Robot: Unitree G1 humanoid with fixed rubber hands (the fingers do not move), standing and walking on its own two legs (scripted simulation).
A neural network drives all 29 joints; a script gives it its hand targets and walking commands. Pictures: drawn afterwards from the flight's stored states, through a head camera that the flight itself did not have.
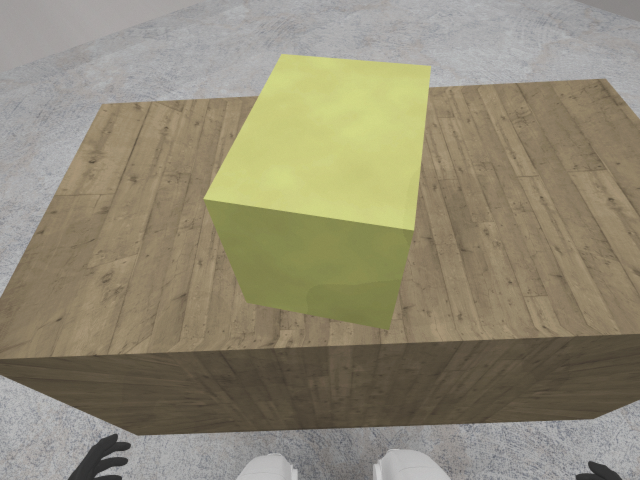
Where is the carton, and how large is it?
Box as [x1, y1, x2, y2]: [203, 54, 430, 329]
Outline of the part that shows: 281,54 203,199 247,302 388,329 414,226 430,66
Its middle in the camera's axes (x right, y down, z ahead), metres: +0.02 -0.07 +0.61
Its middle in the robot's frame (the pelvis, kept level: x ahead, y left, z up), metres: +0.51 +0.00 +0.02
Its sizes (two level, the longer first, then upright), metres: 0.318 0.235 0.255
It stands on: a pedestal, 0.63 m high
